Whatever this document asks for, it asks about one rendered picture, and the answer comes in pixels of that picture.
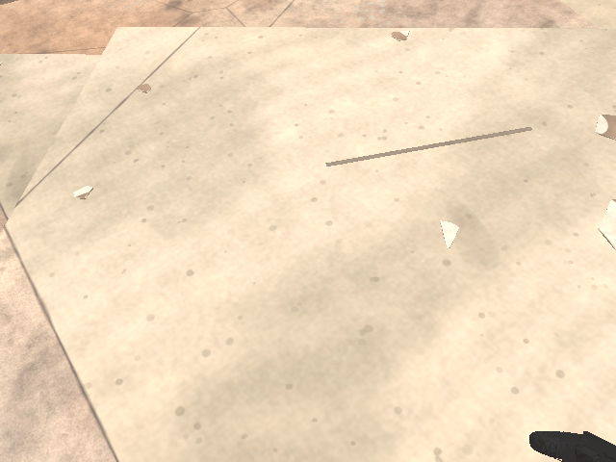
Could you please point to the right robot hand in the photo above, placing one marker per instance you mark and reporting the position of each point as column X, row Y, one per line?
column 573, row 447

